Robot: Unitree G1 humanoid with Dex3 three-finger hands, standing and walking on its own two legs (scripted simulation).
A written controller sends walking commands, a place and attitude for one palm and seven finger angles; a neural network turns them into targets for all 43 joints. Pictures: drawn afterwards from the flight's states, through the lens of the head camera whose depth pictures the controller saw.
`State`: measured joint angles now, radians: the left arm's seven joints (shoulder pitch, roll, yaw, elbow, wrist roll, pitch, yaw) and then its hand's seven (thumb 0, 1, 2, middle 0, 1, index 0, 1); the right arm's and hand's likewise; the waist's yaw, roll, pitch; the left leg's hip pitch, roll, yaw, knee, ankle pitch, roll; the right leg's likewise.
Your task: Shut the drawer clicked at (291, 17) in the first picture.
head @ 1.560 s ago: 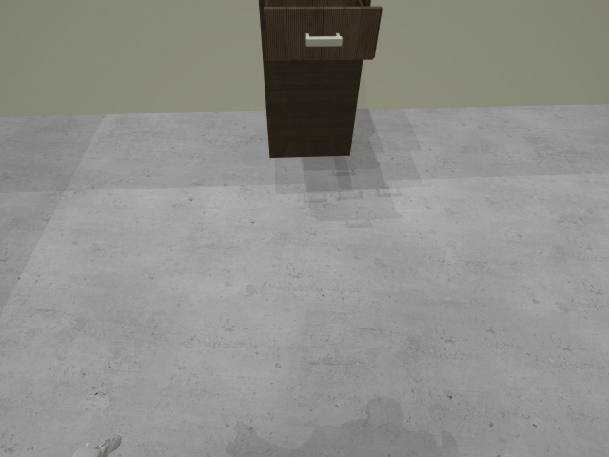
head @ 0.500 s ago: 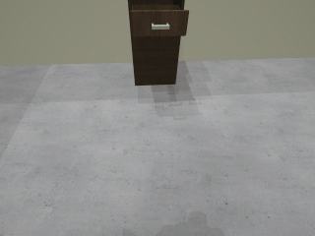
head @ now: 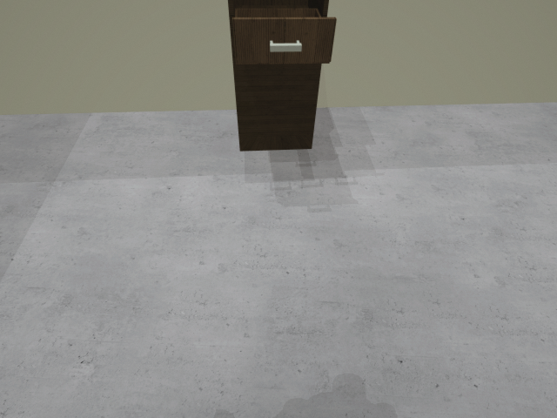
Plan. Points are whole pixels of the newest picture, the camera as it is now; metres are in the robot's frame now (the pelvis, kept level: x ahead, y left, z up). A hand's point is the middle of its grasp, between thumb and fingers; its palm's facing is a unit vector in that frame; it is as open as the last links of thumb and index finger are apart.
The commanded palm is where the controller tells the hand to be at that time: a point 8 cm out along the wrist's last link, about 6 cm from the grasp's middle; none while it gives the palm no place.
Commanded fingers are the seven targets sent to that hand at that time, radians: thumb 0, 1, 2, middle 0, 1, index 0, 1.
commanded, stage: walk to a spot facing it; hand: left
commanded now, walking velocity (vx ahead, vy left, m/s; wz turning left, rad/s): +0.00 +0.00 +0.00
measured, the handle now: (285, 45) +1.36 +0.06 -0.04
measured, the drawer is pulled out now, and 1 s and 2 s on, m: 0.28 0.28 0.28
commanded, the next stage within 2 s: none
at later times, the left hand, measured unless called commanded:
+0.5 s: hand out of the picture +0.07 +0.16 -0.19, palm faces -0.09 -0.98 -0.19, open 7.4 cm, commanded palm none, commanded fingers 0.00 0.90 0.90 -0.20 -0.30 -0.20 -0.30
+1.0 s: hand (194, 361) +0.26 +0.18 -0.21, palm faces -0.19 -0.97 -0.15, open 7.4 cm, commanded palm none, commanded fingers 0.00 0.90 0.90 -0.20 -0.30 -0.20 -0.30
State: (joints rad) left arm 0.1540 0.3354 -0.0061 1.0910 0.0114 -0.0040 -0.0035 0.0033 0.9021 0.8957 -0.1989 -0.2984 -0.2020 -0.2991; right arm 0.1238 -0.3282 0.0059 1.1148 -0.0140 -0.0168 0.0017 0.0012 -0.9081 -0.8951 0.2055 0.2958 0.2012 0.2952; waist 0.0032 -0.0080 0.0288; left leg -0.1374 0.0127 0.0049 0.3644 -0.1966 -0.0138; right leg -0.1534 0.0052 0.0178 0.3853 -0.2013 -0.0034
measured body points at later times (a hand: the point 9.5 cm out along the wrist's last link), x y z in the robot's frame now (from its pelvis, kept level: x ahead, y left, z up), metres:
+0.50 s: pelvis +0.07 -0.03 -0.03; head +0.08 -0.04 +0.42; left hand +0.08 +0.21 -0.17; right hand +0.00 -0.26 -0.19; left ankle +0.00 +0.12 -0.73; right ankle +0.05 -0.11 -0.75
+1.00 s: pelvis +0.27 +0.00 -0.03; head +0.30 +0.02 +0.42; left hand +0.27 +0.23 -0.19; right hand +0.32 -0.24 -0.15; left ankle +0.37 +0.07 -0.75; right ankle +0.12 -0.09 -0.66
